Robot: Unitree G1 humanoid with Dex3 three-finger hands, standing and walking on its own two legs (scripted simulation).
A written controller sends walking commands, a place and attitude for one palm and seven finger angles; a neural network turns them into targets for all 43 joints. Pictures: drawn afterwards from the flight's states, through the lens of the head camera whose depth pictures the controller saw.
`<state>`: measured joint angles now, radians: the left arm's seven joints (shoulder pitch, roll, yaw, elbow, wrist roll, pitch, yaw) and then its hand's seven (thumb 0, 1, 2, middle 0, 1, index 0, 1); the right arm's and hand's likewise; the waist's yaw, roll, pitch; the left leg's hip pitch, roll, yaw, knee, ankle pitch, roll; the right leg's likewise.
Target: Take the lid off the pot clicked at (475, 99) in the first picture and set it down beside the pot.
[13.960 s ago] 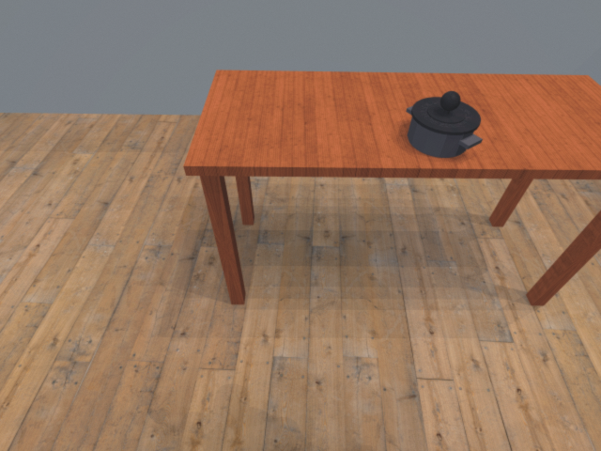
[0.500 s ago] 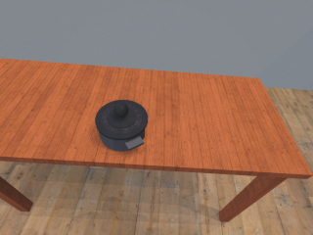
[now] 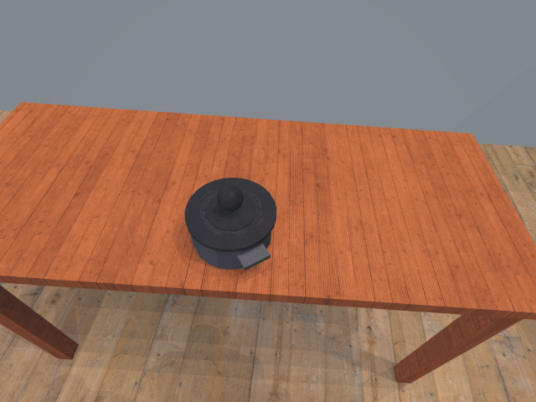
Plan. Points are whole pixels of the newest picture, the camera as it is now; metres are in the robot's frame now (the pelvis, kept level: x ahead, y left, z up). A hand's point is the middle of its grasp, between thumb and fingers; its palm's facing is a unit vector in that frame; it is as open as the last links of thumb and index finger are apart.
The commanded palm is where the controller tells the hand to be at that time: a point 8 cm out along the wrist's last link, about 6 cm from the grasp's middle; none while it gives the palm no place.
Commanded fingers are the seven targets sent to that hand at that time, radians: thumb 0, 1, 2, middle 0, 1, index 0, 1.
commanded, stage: come to a stop and stand still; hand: left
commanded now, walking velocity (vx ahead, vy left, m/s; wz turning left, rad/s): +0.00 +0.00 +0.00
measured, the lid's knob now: (230, 198) +0.43 +0.11 +0.04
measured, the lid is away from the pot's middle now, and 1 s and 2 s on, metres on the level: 0.00 0.00 0.00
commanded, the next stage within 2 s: look again from close up in 0.20 s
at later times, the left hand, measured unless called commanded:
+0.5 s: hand out of the picture +0.00 +0.18 -0.18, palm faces +0.05 -0.98 -0.21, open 7.4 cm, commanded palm none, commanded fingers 0.00 0.90 0.90 -0.20 -0.30 -0.20 -0.30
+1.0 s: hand out of the picture +0.01 +0.15 -0.17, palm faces +0.02 -0.98 -0.19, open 7.3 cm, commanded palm none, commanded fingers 0.00 0.90 0.90 -0.20 -0.30 -0.20 -0.30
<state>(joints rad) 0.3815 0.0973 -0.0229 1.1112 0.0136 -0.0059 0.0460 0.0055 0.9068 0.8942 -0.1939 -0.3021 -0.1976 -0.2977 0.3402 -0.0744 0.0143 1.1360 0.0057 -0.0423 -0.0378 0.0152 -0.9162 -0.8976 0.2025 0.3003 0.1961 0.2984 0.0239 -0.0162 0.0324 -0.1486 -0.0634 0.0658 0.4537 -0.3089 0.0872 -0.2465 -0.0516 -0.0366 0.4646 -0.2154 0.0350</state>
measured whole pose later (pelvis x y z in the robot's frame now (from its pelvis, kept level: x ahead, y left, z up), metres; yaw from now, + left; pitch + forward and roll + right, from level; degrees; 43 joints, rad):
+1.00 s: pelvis +0.01 -0.02 +0.00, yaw -1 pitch -1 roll +0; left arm 0.32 0.13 -0.02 1.07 0.01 -0.01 0.04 0.01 0.92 0.89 -0.20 -0.30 -0.20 -0.30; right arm 0.31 -0.14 0.01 1.10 0.00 -0.03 -0.03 0.01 -0.91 -0.90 0.20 0.30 0.19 0.30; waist 0.00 0.01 0.02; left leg -0.11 -0.04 0.07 0.45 -0.33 0.06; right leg -0.23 -0.03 -0.03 0.49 -0.25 0.01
